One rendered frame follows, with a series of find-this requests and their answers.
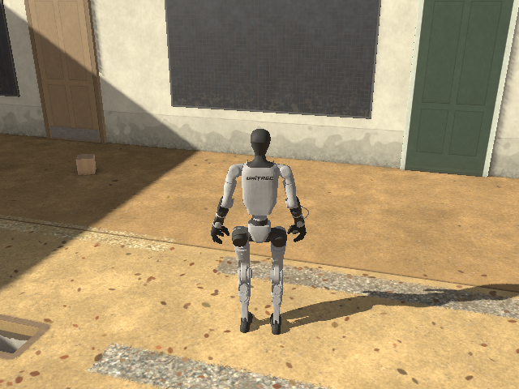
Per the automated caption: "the left robot thigh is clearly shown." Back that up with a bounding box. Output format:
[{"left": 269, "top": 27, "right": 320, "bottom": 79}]
[{"left": 232, "top": 226, "right": 252, "bottom": 282}]

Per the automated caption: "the robot right forearm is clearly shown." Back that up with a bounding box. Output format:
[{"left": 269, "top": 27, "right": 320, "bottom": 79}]
[{"left": 290, "top": 196, "right": 305, "bottom": 228}]

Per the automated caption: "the robot left forearm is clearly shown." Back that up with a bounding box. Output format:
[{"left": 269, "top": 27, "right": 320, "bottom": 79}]
[{"left": 212, "top": 196, "right": 229, "bottom": 229}]

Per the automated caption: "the robot left upper arm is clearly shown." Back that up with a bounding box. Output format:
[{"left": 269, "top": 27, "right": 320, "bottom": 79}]
[{"left": 221, "top": 164, "right": 243, "bottom": 209}]

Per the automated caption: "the right robot hand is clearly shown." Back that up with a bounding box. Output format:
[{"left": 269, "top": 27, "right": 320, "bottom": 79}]
[{"left": 287, "top": 224, "right": 307, "bottom": 242}]

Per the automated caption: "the robot left foot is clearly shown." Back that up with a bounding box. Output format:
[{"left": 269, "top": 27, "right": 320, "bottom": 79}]
[{"left": 240, "top": 311, "right": 253, "bottom": 333}]

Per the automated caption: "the left robot hand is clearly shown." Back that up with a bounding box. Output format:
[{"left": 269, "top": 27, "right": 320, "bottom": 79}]
[{"left": 211, "top": 225, "right": 229, "bottom": 244}]

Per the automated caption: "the robot right upper arm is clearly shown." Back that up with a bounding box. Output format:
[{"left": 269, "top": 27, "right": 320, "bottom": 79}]
[{"left": 277, "top": 164, "right": 298, "bottom": 209}]

